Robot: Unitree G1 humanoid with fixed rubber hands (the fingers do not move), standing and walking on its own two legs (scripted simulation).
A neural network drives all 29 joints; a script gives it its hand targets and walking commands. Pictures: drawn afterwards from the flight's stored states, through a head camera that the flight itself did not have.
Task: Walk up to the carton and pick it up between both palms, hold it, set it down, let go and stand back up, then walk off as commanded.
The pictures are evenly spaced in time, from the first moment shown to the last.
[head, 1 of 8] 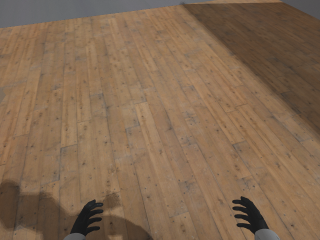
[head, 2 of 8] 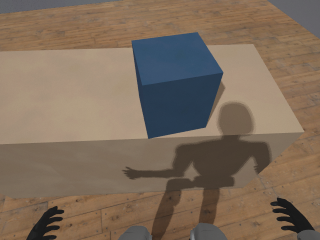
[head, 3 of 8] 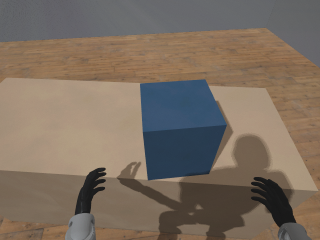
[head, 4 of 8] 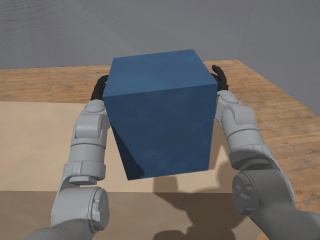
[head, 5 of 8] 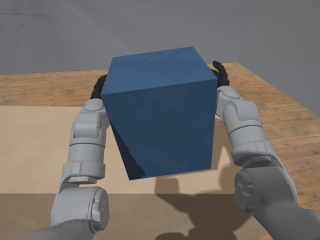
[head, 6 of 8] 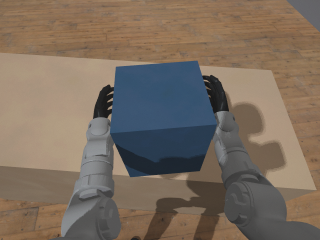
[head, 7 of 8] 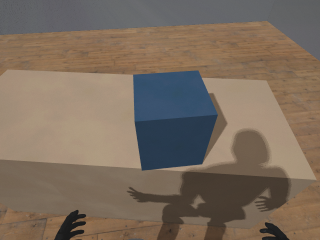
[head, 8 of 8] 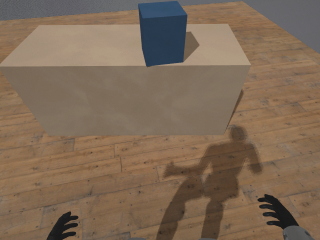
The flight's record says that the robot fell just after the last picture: no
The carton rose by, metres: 0.22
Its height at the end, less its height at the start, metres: +0.00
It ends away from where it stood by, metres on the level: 0.03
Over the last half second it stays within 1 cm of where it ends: yes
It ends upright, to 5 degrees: yes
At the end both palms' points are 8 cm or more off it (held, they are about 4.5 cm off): yes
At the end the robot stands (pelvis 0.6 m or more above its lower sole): yes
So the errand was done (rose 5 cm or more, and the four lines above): yes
